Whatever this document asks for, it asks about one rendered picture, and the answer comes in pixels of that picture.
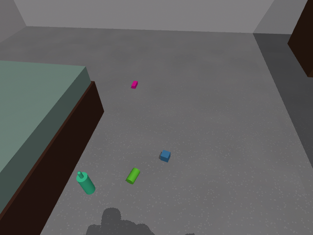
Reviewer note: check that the bed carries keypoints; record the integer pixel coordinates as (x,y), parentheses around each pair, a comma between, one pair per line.
(48,113)

